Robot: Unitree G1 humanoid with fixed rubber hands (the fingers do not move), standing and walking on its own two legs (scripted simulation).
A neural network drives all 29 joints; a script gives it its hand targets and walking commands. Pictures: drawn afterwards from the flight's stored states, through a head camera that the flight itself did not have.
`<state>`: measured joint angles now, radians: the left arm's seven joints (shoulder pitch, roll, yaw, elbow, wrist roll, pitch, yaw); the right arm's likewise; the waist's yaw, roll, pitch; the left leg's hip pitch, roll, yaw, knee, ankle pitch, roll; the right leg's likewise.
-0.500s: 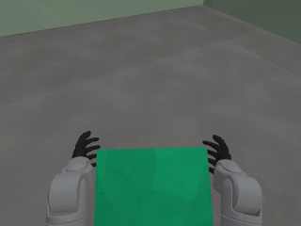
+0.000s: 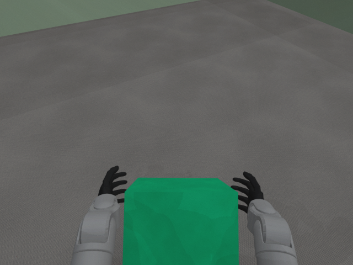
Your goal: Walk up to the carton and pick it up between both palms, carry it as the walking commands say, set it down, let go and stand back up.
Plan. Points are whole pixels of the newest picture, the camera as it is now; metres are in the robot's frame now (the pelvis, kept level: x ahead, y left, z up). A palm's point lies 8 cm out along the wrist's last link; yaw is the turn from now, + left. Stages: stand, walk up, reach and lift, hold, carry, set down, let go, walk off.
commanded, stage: set down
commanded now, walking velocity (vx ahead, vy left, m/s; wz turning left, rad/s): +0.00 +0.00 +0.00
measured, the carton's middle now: (179, 221) +0.27 +0.00 -0.12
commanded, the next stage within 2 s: none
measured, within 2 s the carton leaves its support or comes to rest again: neither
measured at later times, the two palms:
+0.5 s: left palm (112, 187) +0.31 +0.16 -0.01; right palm (249, 187) +0.32 -0.18 -0.02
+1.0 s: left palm (117, 193) +0.33 +0.17 -0.08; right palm (237, 194) +0.34 -0.17 -0.10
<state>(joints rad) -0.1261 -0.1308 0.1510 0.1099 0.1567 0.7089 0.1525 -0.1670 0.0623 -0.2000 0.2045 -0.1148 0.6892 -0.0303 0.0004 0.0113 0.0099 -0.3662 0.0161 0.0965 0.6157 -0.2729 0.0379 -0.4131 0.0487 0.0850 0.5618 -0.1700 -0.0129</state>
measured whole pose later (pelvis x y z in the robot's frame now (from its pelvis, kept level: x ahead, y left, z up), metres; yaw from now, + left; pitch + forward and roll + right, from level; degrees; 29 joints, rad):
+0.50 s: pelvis +0.04 -0.02 +0.01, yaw +0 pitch +0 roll +1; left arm -0.18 -0.13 0.31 0.30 0.27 0.55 0.00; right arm -0.25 0.08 -0.19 0.40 -0.21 0.58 -0.01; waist 0.00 0.01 0.05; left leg -0.23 0.01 0.09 0.51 -0.28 0.01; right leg -0.31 0.05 0.08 0.54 -0.22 -0.01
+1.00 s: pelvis +0.02 -0.01 -0.02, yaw +1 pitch +16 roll +1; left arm -0.33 -0.13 0.37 0.45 0.26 0.27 0.06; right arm -0.39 0.07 -0.28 0.55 -0.22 0.29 -0.01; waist 0.00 0.01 0.02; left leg -0.71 0.01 0.09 0.75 -0.33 0.03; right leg -0.78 0.05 0.08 0.74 -0.24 -0.01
